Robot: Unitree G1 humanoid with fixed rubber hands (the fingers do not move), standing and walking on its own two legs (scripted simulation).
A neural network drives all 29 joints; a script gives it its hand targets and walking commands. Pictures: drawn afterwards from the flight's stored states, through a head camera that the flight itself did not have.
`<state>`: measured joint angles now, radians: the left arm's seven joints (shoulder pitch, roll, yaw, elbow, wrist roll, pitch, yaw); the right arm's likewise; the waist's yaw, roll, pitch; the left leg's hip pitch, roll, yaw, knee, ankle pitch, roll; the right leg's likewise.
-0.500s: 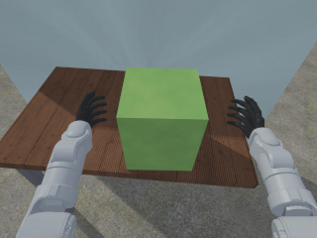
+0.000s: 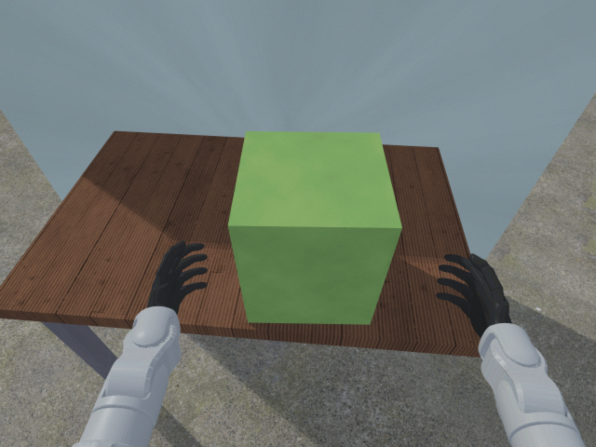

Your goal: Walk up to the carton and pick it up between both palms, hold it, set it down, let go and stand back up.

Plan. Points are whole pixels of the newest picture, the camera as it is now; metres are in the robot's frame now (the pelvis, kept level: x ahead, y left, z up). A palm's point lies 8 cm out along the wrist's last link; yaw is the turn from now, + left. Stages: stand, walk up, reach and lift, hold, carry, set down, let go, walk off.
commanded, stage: set down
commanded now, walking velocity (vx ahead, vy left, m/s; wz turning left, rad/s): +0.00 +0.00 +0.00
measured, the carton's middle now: (310, 232) +0.46 +0.00 +0.02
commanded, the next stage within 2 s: let go in 1.42 s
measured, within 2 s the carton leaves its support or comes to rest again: neither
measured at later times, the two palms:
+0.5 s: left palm (161, 369) +0.25 +0.20 -0.01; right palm (494, 382) +0.23 -0.24 +0.00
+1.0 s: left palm (149, 410) +0.21 +0.21 -0.05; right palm (482, 410) +0.21 -0.23 -0.04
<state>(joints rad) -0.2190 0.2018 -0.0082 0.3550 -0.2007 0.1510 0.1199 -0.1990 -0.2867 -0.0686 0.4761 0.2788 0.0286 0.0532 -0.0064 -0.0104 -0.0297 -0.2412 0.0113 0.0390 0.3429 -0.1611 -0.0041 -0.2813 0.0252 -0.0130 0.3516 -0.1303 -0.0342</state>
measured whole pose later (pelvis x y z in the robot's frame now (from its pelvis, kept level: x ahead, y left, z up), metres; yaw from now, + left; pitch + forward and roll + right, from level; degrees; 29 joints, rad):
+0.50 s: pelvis +0.00 +0.00 +0.00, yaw -1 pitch +0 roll +0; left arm 0.04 0.17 -0.07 0.40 -0.16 -0.09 0.16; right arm 0.05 -0.24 -0.07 0.47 0.24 -0.13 0.09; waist 0.00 -0.02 0.00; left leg -0.19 0.01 0.04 0.36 -0.18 0.00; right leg -0.23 0.03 0.01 0.37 -0.14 -0.03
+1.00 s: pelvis +0.03 +0.01 +0.00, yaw -1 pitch -2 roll -1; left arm 0.24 0.17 -0.05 0.36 -0.06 -0.01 0.10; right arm 0.19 -0.23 -0.02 0.60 0.16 -0.20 0.07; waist 0.03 -0.04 0.03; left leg -0.08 0.02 0.04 0.34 -0.23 0.00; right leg -0.11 0.04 0.01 0.31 -0.17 -0.03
